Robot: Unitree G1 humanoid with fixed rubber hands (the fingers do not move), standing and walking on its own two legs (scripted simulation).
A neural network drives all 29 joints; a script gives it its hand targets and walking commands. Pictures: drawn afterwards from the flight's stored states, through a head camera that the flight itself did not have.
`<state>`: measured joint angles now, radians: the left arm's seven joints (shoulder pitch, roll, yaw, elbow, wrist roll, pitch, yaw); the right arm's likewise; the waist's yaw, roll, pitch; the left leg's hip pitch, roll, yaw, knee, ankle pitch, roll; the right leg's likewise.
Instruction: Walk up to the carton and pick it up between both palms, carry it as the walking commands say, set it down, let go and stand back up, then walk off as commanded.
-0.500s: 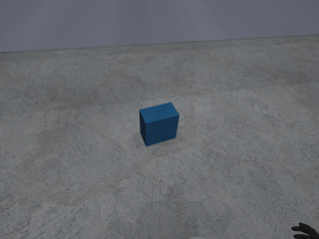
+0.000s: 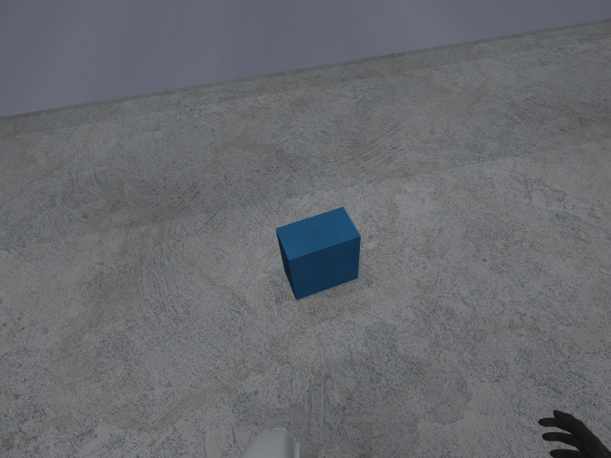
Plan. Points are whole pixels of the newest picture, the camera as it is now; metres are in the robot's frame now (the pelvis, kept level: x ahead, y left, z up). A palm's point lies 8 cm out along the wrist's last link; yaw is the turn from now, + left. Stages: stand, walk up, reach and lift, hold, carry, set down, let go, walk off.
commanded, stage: walk up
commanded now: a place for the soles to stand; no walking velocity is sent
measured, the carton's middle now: (319, 254) +0.85 +0.10 -0.63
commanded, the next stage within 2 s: none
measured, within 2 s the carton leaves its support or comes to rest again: neither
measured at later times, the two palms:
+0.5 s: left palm (101, 363) +0.24 +0.37 -0.07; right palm (605, 434) +0.19 -0.33 -0.09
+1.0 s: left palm (136, 304) +0.35 +0.36 -0.09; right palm (587, 366) +0.28 -0.34 -0.08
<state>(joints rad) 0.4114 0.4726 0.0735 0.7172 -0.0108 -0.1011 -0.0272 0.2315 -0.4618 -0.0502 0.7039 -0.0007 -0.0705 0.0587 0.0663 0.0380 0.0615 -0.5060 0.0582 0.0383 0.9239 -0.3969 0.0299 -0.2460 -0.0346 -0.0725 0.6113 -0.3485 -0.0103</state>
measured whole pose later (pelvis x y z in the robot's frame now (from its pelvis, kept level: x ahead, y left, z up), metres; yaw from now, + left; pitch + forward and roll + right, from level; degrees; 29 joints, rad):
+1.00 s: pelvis +0.24 +0.02 -0.01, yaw +0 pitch -1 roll -1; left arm 0.29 0.50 0.09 0.74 0.03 -0.08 -0.03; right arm 0.39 -0.51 -0.07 0.76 -0.02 -0.05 0.03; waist -0.04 -0.01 0.05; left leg -0.44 0.05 0.01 0.96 -0.46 0.04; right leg -0.38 -0.02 -0.05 0.71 -0.31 0.00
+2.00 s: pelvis +0.34 +0.03 +0.01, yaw -1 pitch -3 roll +0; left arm 0.08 0.41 0.00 1.01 -0.01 -0.02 -0.01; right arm 0.03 -0.41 0.00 1.01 -0.01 -0.03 0.00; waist 0.01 -0.02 0.06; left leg -0.17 0.03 0.08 0.47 -0.25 0.00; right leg -0.22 -0.04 -0.01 0.48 -0.21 0.02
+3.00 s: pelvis +0.51 -0.09 -0.01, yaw +18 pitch -1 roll -1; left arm 0.19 0.45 0.07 0.82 0.00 0.00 -0.03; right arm 0.22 -0.46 -0.03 0.85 0.00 -0.07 -0.03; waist 0.00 -0.06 0.12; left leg -0.32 0.02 -0.02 0.72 -0.36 -0.01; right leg -0.34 -0.09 -0.01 0.67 -0.28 0.05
